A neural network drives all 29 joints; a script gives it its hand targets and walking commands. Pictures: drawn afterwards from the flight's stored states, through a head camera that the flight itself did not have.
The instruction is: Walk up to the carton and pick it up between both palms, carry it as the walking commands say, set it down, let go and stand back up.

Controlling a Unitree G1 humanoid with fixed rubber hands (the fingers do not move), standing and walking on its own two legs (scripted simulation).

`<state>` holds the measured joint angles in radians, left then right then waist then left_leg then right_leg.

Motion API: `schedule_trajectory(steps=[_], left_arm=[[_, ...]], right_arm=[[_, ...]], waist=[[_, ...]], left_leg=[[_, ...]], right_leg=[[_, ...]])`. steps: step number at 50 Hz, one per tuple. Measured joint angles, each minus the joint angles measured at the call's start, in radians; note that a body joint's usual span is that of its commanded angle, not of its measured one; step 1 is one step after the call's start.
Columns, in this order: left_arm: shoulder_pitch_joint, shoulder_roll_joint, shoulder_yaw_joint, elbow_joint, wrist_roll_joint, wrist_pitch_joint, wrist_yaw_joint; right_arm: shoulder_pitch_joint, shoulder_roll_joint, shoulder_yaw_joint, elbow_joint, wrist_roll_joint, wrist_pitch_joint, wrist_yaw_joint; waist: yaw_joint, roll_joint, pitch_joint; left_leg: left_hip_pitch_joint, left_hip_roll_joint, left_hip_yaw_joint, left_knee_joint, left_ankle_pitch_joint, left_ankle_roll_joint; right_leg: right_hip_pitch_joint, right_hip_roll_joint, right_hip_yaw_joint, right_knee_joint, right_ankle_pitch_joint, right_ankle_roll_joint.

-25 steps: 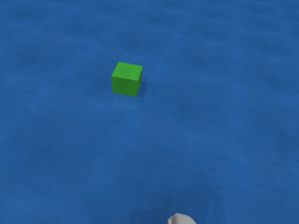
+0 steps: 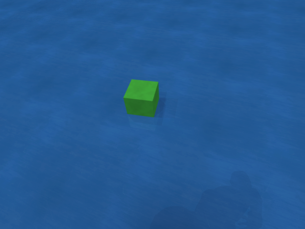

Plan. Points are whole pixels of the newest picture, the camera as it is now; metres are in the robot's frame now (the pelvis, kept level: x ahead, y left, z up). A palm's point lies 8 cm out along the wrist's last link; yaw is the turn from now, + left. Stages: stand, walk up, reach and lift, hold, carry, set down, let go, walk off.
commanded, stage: walk up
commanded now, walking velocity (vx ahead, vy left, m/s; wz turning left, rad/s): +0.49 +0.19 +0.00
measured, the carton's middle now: (142, 98) +1.26 +0.11 -0.68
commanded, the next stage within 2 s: none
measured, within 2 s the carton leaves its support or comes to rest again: neither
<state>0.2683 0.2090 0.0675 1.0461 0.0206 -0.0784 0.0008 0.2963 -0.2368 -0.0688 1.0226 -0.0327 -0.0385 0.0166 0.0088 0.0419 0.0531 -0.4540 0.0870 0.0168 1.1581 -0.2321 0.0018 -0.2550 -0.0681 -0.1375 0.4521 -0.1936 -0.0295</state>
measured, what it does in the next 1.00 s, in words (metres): walks ahead: left foot, then right foot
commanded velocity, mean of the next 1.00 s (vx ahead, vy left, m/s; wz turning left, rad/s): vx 0.50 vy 0.04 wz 0.00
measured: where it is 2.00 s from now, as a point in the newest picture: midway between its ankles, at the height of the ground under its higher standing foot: (146, 149)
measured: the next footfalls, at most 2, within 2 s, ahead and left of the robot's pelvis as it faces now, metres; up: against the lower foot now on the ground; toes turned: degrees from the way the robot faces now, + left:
left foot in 0.34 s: +0.31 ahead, +0.21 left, +0.00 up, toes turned +9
right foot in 0.86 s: +0.59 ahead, -0.06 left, +0.00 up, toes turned -10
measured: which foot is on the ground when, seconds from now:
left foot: up 0.00-0.32, down 0.34-0.88, up 0.90-1.00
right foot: down 0.00-0.34, up 0.36-0.84, down 0.86-1.00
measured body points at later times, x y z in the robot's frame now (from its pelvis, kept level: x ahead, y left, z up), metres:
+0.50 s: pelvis +0.24 +0.10 +0.00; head +0.27 +0.13 +0.45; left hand +0.25 +0.36 -0.16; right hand +0.30 -0.15 -0.13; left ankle +0.27 +0.20 -0.74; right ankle +0.17 -0.06 -0.65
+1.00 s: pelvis +0.49 +0.04 -0.01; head +0.52 +0.01 +0.44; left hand +0.58 +0.29 -0.13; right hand +0.47 -0.20 -0.17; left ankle +0.38 +0.20 -0.65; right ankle +0.55 -0.06 -0.74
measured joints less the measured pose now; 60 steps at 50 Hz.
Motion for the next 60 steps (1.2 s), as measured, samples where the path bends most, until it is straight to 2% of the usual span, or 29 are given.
schedule_trajectory(steps=[4,10,14,16,17,18,20,22,24,27,30,36,42,43,44,46,47,49,51,54,60], left_arm=[[0.123,-0.006,-0.009,0.022,0.002,-0.008,-0.001],[0.232,-0.031,-0.020,0.028,0.005,-0.007,0.005],[0.253,-0.035,-0.017,0.030,0.003,-0.001,0.010],[0.258,-0.030,-0.018,0.036,0.000,0.004,0.009],[0.264,-0.029,-0.020,0.038,-0.001,0.007,0.006],[0.255,-0.024,-0.022,0.042,0.001,0.011,0.004],[0.198,-0.013,-0.021,0.026,0.002,0.020,0.002],[0.131,0.002,-0.016,0.007,0.002,0.018,0.002],[0.068,0.023,-0.009,-0.014,0.001,0.022,-0.003],[-0.013,0.041,0.000,-0.049,0.005,0.044,-0.017],[-0.082,0.043,0.004,-0.072,0.009,0.068,-0.034],[-0.190,0.017,-0.003,-0.090,0.000,0.084,-0.058],[-0.250,-0.029,-0.015,-0.113,0.004,0.053,-0.050],[-0.252,-0.030,-0.016,-0.115,0.007,0.040,-0.044],[-0.252,-0.033,-0.014,-0.113,0.014,0.025,-0.035],[-0.224,-0.034,-0.013,-0.104,0.013,0.012,-0.019],[-0.196,-0.030,-0.012,-0.094,0.010,0.012,-0.014],[-0.131,-0.019,-0.004,-0.063,0.005,0.013,-0.006],[-0.065,-0.008,0.000,-0.032,0.002,0.008,-0.003],[0.036,0.000,-0.002,-0.003,-0.001,-0.004,-0.003],[0.185,-0.017,-0.015,0.016,0.005,-0.008,0.002]], right_arm=[[-0.071,-0.009,0.000,-0.040,-0.004,0.028,0.021],[-0.170,0.005,0.012,-0.079,0.009,0.041,0.051],[-0.233,0.024,0.025,-0.100,0.013,0.032,0.059],[-0.256,0.035,0.030,-0.106,0.010,0.013,0.052],[-0.261,0.035,0.031,-0.107,0.007,-0.002,0.045],[-0.264,0.039,0.027,-0.103,0.000,-0.017,0.034],[-0.240,0.042,0.026,-0.093,-0.001,-0.033,0.018],[-0.182,0.038,0.030,-0.067,0.002,-0.039,0.012],[-0.114,0.037,0.028,-0.035,0.003,-0.045,0.004],[-0.013,0.035,0.027,0.009,0.008,-0.054,-0.003],[0.073,0.039,0.028,0.040,0.013,-0.056,-0.007],[0.170,0.064,0.031,0.064,0.010,-0.053,-0.017],[0.195,0.071,0.028,0.089,0.007,-0.040,-0.024],[0.199,0.071,0.027,0.094,0.009,-0.036,-0.023],[0.194,0.068,0.026,0.099,0.010,-0.032,-0.023],[0.151,0.055,0.021,0.085,0.013,-0.019,-0.019],[0.125,0.045,0.017,0.071,0.012,-0.016,-0.016],[0.073,0.024,0.007,0.045,0.010,-0.016,-0.011],[0.026,0.008,0.000,0.021,0.004,-0.009,-0.003],[-0.036,-0.010,-0.005,-0.018,-0.005,0.015,0.010],[-0.143,-0.016,-0.001,-0.072,0.000,0.048,0.035]], waist=[[0.039,-0.004,0.001],[0.081,-0.009,0.005],[0.101,-0.018,0.003],[0.100,-0.029,-0.005],[0.095,-0.029,-0.011],[0.082,-0.042,-0.009],[0.062,-0.063,0.002],[0.041,-0.069,0.000],[0.012,-0.080,-0.005],[-0.027,-0.088,-0.008],[-0.053,-0.089,-0.007],[-0.090,-0.083,0.003],[-0.109,-0.054,-0.006],[-0.108,-0.050,-0.011],[-0.098,-0.040,-0.010],[-0.082,-0.019,-0.005],[-0.074,-0.013,-0.003],[-0.051,-0.003,0.000],[-0.023,0.003,-0.001],[0.016,0.001,0.001],[0.064,-0.003,0.011]], left_leg=[[-0.085,0.025,0.012,-0.114,0.077,-0.018],[-0.095,0.033,0.042,-0.403,0.159,-0.044],[-0.049,0.015,0.077,-0.566,0.135,-0.040],[0.001,0.007,0.100,-0.635,0.103,-0.032],[0.039,0.006,0.113,-0.666,0.078,-0.026],[0.040,-0.004,0.121,-0.649,0.099,-0.009],[0.034,-0.018,0.129,-0.580,0.056,0.019],[0.083,-0.019,0.133,-0.603,0.027,0.027],[0.149,-0.022,0.133,-0.665,0.030,0.024],[0.243,-0.024,0.127,-0.748,0.029,0.020],[0.324,-0.023,0.122,-0.807,0.018,0.014],[0.461,-0.012,0.121,-0.898,-0.020,-0.015],[0.546,-0.007,0.134,-0.882,-0.129,-0.061],[0.536,-0.002,0.128,-0.825,-0.172,-0.066],[0.498,0.013,0.120,-0.714,-0.222,-0.059],[0.343,0.000,0.040,-0.362,-0.266,-0.031],[0.271,-0.015,0.011,-0.214,-0.244,-0.020],[0.157,-0.020,-0.003,-0.052,-0.150,-0.010],[0.070,-0.007,0.000,-0.010,-0.066,-0.009],[-0.027,0.009,0.004,-0.037,0.021,-0.013],[-0.112,0.024,0.023,-0.242,0.117,-0.037]], right_leg=[[0.093,-0.015,0.012,-0.062,-0.020,0.017],[0.218,-0.035,0.012,-0.161,-0.046,0.059],[0.279,-0.053,0.006,-0.195,-0.083,0.100],[0.287,-0.063,0.006,-0.159,-0.132,0.118],[0.271,-0.068,0.011,-0.093,-0.179,0.114],[0.227,-0.086,0.021,0.028,-0.236,0.091],[0.084,-0.080,0.092,0.368,-0.289,0.047],[-0.049,-0.054,0.116,0.606,-0.236,0.029],[-0.145,-0.048,0.104,0.688,-0.148,0.031],[-0.246,-0.053,0.084,0.675,-0.045,0.044],[-0.311,-0.062,0.074,0.602,0.042,0.058],[-0.335,-0.058,0.053,0.334,0.152,0.076],[-0.231,-0.028,0.006,0.108,0.058,0.058],[-0.192,-0.021,-0.005,0.070,0.046,0.050],[-0.185,-0.014,-0.013,0.069,0.099,0.026],[-0.203,-0.012,-0.017,0.149,0.051,-0.005],[-0.185,-0.013,-0.018,0.152,0.020,-0.010],[-0.121,-0.011,-0.018,0.104,-0.002,-0.009],[-0.055,-0.009,-0.017,0.041,0.004,-0.004],[0.027,-0.014,-0.007,-0.025,-0.002,0.005],[0.152,-0.033,0.008,-0.111,-0.029,0.036]])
